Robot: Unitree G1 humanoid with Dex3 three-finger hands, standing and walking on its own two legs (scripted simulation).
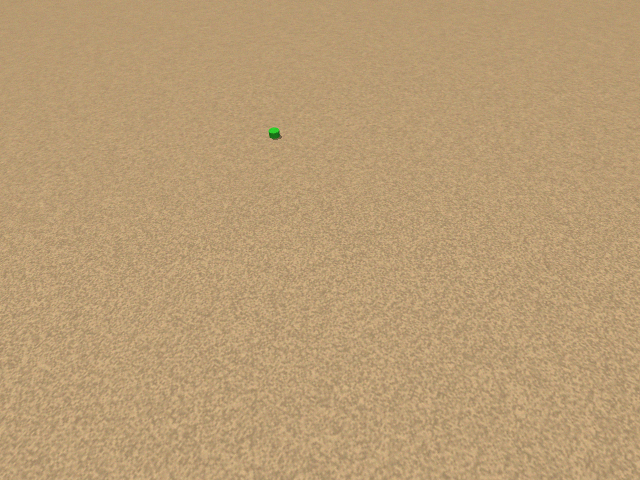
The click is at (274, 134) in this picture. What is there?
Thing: low tin
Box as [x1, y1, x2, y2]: [269, 128, 279, 138]
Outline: 270,128 269,136 272,138 278,137 278,129
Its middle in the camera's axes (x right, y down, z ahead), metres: -0.28 -0.61 +2.24
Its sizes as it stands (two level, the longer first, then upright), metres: 0.062 0.062 0.037
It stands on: the floor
